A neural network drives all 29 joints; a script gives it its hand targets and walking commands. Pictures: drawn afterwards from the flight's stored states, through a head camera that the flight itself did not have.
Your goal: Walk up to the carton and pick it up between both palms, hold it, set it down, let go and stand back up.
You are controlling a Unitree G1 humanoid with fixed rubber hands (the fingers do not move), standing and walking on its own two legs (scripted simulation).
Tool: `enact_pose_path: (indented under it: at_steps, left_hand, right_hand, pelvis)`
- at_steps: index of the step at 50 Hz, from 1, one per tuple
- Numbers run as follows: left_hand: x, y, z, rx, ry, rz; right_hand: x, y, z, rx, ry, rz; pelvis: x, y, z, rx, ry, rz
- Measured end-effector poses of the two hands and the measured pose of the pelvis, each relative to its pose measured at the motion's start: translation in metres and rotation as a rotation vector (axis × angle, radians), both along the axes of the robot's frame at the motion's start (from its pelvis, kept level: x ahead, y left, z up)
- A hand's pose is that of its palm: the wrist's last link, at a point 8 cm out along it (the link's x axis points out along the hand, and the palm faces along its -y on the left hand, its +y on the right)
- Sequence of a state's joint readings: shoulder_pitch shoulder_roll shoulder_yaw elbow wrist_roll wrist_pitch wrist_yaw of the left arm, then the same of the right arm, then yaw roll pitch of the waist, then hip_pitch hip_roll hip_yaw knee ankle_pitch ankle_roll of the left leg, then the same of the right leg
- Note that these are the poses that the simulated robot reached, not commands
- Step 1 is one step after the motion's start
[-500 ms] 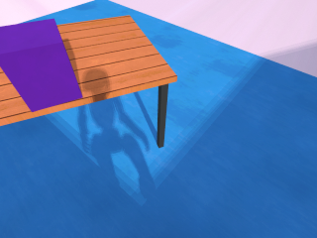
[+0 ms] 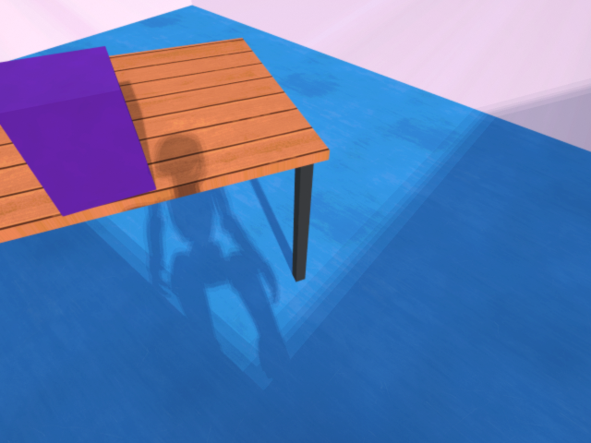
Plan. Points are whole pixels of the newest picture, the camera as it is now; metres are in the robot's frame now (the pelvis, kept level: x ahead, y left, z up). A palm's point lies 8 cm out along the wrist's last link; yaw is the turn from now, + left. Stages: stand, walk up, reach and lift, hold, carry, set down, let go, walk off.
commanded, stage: stand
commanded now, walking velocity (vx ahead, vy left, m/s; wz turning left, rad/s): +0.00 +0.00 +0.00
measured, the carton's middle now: (84, 131) +0.73 +0.45 +0.01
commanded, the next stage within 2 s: none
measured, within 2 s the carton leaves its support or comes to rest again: neither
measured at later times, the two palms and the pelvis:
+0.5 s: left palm out of the picture -0.02 +0.20 -0.14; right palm out of the picture -0.02 -0.20 -0.15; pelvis +0.00 +0.00 +0.01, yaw +0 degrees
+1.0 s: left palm out of the picture -0.04 +0.19 -0.15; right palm out of the picture -0.04 -0.20 -0.14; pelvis -0.01 +0.00 +0.01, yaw +0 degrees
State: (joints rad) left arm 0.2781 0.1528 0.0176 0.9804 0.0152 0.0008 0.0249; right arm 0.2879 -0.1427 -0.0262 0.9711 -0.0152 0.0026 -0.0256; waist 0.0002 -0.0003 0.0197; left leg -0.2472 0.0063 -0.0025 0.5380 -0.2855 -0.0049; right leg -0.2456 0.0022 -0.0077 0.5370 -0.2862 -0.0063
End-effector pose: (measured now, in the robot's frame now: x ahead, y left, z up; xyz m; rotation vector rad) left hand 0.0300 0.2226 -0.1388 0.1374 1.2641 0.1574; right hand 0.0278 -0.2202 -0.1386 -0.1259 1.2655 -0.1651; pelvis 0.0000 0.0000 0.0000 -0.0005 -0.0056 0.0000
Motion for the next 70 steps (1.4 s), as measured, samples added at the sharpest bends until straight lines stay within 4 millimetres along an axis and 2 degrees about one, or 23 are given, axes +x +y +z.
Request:
enact_pose_path:
  at_steps: [14,29,48,58,70]
  left_hand:
    - [-0.033,-0.014,-0.004,-0.026,0.112,0.032]
    - [-0.054,-0.027,-0.006,-0.050,0.167,0.043]
    - [-0.071,-0.032,-0.007,-0.057,0.207,0.053]
    - [-0.068,-0.032,-0.007,-0.062,0.185,0.051]
    - [-0.069,-0.033,-0.007,-0.069,0.186,0.052]
  right_hand:
    - [-0.034,0.012,-0.005,0.030,0.118,-0.030]
    - [-0.055,0.021,-0.007,0.051,0.178,-0.036]
    - [-0.069,0.024,-0.006,0.059,0.212,-0.024]
    - [-0.064,0.022,-0.006,0.051,0.197,-0.019]
    - [-0.070,0.025,-0.004,0.054,0.212,-0.019]
  pelvis:
    - [0.000,-0.001,0.004,0.000,-0.021,0.000]
    - [-0.005,-0.003,0.005,0.000,-0.032,-0.001]
    - [-0.009,-0.004,0.006,-0.001,-0.024,0.009]
    - [-0.009,-0.004,0.006,-0.003,-0.026,0.013]
    - [-0.009,-0.004,0.007,-0.004,-0.025,0.014]
